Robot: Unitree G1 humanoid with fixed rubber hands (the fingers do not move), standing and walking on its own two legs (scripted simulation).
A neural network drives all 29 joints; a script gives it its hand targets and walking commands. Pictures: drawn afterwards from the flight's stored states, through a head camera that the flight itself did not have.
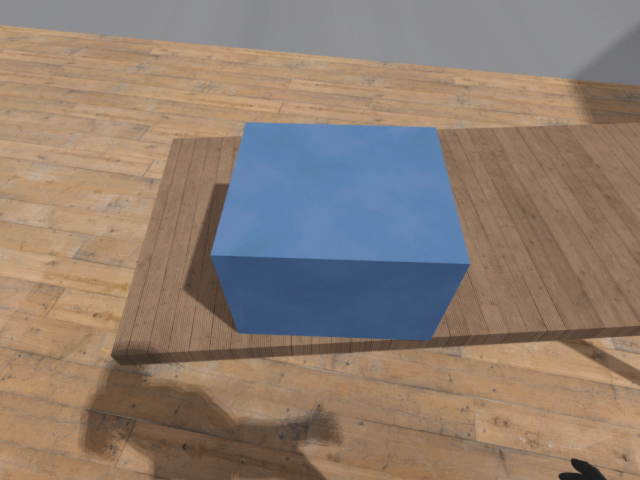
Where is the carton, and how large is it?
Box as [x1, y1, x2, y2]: [210, 122, 469, 340]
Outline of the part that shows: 246,122 210,255 238,333 429,340 469,265 469,260 435,127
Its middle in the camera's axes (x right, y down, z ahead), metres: +0.03 -0.01 +0.61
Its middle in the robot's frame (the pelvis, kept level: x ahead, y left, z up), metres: +0.46 -0.01 +0.00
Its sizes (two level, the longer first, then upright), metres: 0.300 0.263 0.207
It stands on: a table, 0.68 m high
